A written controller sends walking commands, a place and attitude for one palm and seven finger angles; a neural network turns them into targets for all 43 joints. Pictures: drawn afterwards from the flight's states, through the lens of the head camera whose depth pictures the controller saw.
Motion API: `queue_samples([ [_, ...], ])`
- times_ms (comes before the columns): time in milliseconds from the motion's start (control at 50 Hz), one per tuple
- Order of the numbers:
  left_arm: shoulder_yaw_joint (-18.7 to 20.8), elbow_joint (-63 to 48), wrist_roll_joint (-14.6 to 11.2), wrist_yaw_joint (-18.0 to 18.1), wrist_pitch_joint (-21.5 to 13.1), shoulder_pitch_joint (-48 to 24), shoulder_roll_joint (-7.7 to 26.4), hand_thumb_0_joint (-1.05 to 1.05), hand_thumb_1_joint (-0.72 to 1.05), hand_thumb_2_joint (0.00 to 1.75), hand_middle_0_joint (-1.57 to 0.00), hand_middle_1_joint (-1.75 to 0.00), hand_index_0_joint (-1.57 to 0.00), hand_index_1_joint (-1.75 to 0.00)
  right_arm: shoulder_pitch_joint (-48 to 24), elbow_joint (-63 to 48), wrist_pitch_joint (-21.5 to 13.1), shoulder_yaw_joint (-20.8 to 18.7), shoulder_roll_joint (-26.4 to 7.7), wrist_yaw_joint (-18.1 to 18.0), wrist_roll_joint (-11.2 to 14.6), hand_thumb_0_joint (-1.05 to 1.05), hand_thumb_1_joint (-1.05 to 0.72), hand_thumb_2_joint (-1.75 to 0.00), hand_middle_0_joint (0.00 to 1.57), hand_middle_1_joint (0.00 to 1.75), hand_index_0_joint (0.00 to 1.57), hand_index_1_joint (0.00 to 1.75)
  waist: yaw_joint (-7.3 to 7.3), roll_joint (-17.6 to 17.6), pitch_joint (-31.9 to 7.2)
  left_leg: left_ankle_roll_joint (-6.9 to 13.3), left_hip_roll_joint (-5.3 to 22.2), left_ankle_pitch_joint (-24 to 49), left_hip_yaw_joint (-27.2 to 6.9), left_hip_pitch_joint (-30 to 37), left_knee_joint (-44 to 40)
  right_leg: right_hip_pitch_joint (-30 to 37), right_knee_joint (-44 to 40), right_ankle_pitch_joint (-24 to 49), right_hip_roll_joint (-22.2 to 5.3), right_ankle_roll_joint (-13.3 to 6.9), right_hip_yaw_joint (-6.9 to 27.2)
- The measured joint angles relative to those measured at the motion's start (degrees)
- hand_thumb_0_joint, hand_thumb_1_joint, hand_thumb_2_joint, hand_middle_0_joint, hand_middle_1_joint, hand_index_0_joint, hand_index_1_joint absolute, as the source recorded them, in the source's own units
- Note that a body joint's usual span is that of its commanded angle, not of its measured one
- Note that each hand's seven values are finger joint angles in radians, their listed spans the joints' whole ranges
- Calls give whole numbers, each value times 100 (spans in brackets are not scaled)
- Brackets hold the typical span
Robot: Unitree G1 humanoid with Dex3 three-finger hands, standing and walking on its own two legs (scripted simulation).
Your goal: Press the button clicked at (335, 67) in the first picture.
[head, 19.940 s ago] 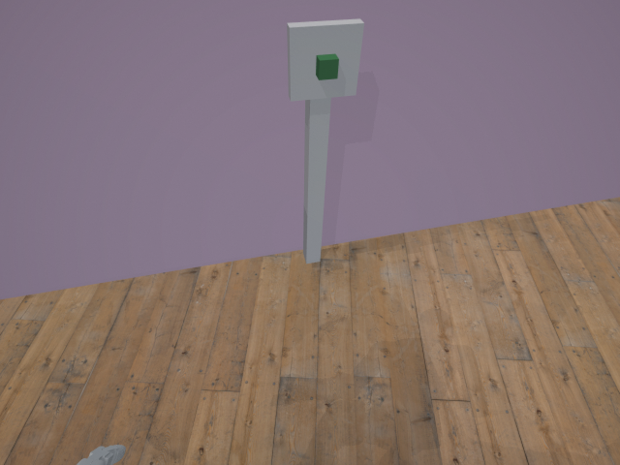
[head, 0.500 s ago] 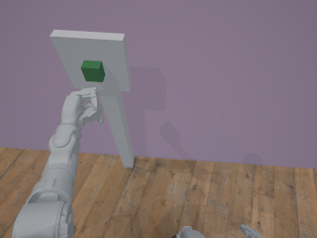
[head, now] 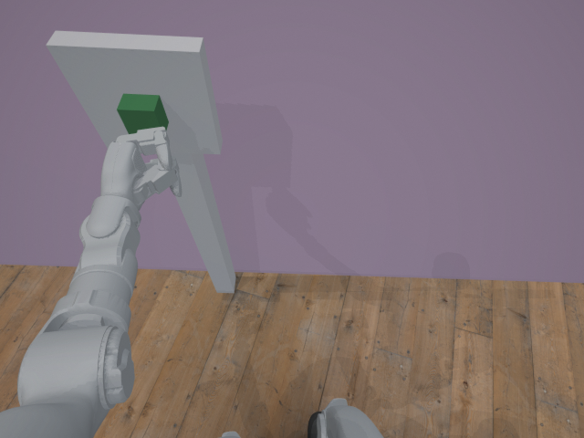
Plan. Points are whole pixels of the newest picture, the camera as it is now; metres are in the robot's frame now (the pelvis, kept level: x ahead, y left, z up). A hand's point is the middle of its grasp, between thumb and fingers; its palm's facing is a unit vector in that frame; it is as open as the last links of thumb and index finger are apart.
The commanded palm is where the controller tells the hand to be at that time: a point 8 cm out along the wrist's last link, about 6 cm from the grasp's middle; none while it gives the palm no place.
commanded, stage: press the button with the knuckle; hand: left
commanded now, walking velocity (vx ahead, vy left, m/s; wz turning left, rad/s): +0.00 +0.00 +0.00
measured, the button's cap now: (144, 114) +0.53 +0.18 +0.11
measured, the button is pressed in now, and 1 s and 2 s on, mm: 0 14 0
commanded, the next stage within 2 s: hold the button down briefly in 0.80 s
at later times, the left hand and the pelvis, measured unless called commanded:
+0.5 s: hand (172, 163) +0.48 +0.15 +0.07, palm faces -0.08 -1.00 -0.02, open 3.4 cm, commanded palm +0.47 +0.21 +0.08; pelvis -0.01 +0.00 +0.00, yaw +0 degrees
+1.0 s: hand (172, 154) +0.49 +0.15 +0.07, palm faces -0.07 -1.00 -0.02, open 3.7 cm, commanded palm +0.50 +0.20 +0.08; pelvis -0.03 +0.00 -0.02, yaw +1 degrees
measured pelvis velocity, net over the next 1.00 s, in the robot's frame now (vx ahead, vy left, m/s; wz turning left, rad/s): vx -0.03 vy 0.00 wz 0.01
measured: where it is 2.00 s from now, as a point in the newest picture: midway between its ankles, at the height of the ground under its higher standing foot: outside the picture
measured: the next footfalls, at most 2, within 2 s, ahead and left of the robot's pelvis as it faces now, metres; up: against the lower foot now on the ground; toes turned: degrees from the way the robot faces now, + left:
none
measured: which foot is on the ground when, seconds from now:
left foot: down 0.00-1.00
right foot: down 0.00-1.00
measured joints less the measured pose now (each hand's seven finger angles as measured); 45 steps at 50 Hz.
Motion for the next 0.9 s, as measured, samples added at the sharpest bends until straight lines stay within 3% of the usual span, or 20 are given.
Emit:
queue_samples([
  [120, 200, -7, 157, 48, -130, 26, 108, 2, 90, 90, -130, -150, -133, -150, 133, -64, 73, -35, -3, 36, -49, 0, -91, -90, 20, 30, 21, 30, -83, 14, -11, -4, 41, -22, 61, -56, -3, -87, -1, 6, 51, -6, 57],
  [440, 282, 544, 237, -30, -176, -398, 306, 2, 90, 90, -130, -150, -142, -150, 6, -64, 110, 14, -9, 11, -51, 0, -91, -90, 20, 30, 21, 30, -175, 0, 31, -12, 57, 15, -6, -188, 78, -147, -26, 76, 56, -19, -10],
  [900, 462, 1438, 498, -24, -223, -1502, 863, 2, 90, 90, -130, -150, -156, -150, 255, 20, -26, 141, -124, -13, -158, 0, -91, -90, 20, 30, 21, 30, -542, 32, 84, 35, 29, 52, -123, -1034, 572, -825, 199, 217, -8, -2, -125],
])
